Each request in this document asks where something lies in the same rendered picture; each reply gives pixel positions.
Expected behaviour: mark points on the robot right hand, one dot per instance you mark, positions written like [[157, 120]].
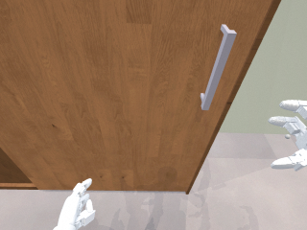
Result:
[[298, 160]]

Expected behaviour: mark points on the wardrobe door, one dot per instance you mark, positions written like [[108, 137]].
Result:
[[9, 172], [111, 89]]

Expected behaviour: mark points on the handle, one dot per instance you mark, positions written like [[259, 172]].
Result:
[[221, 59]]

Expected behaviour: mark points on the robot left hand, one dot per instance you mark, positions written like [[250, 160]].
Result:
[[71, 212]]

